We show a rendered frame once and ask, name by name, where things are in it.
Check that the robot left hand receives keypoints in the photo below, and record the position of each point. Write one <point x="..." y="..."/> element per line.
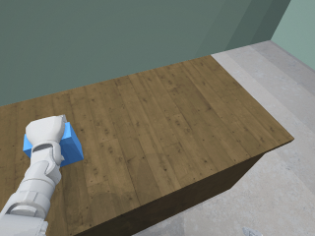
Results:
<point x="46" y="129"/>

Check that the table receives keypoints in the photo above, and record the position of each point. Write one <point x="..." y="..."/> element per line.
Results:
<point x="154" y="143"/>

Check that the left robot forearm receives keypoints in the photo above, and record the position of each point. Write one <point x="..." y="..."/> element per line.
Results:
<point x="36" y="189"/>

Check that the sponge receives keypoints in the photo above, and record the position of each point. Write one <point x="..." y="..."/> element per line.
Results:
<point x="71" y="148"/>

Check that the robot right hand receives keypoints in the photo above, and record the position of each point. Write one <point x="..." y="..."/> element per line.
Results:
<point x="251" y="232"/>

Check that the robot left upper arm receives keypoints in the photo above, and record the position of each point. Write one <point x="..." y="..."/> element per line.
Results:
<point x="20" y="225"/>

